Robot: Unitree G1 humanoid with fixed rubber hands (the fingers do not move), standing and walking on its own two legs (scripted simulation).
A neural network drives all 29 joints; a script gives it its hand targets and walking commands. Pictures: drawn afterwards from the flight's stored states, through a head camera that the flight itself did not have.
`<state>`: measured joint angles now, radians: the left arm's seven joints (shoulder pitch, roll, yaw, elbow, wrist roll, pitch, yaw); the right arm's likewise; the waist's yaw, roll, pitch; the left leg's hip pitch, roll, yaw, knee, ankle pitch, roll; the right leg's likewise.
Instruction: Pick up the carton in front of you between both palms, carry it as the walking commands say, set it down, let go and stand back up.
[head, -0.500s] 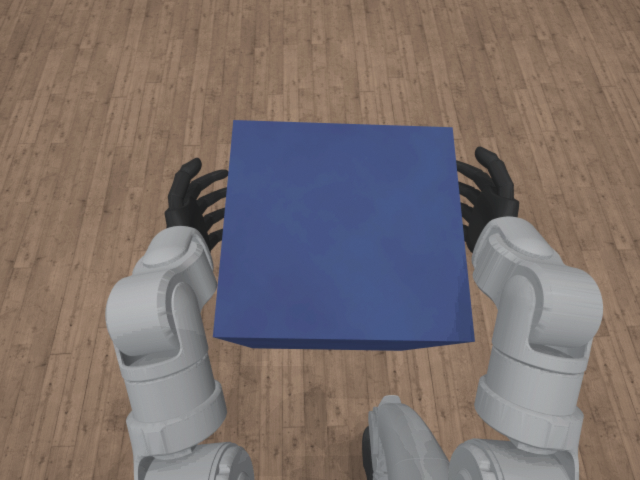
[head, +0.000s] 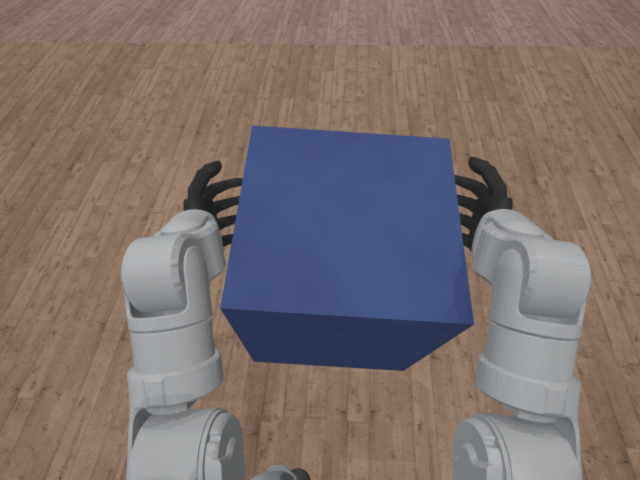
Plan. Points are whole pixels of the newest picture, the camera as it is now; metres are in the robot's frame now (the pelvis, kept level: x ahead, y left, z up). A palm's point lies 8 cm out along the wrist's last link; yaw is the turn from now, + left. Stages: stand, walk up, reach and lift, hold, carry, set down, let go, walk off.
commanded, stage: carry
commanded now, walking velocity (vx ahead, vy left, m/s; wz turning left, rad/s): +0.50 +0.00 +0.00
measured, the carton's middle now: (338, 265) +0.36 +0.01 +0.09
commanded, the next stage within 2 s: none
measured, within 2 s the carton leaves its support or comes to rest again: neither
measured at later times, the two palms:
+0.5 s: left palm (255, 77) +0.64 +0.14 +0.18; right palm (452, 67) +0.66 -0.16 +0.19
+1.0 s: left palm out of the picture +0.97 +0.14 +0.21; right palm out of the picture +0.93 -0.16 +0.21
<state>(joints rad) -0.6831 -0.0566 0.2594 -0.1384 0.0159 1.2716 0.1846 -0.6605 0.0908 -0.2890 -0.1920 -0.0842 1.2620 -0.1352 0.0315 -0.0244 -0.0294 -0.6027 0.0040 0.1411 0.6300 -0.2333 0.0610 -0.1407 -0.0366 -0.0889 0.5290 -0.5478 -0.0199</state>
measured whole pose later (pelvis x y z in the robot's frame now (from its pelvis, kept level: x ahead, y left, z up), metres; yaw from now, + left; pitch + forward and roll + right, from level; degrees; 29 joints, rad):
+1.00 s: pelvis +0.60 +0.02 +0.08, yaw -1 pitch +5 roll -1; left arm -0.63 -0.11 0.30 -0.14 0.07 1.26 0.16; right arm -0.61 0.09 -0.27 -0.14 -0.01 1.23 -0.17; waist -0.09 0.00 0.01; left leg -0.33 0.00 0.12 0.51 -0.38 0.06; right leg -0.72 -0.02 -0.03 1.18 -0.40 -0.04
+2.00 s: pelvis +1.22 +0.00 +0.12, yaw +0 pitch +4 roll -2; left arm -0.68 -0.08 0.27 -0.10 0.08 1.26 0.16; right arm -0.68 0.04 -0.26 -0.11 -0.02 1.26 -0.17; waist -0.01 0.04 -0.04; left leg -0.23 0.07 0.08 0.75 -0.54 0.01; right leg -0.57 0.01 -0.15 0.68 -0.27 -0.07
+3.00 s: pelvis +1.81 +0.01 +0.21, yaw +0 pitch +5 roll +0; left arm -0.67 -0.07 0.26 -0.09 0.03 1.26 0.20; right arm -0.66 0.09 -0.29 -0.14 -0.09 1.29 -0.15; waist 0.09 0.01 -0.01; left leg -0.72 0.03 0.04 1.18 -0.43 0.03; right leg -0.34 0.00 -0.12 0.53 -0.38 -0.06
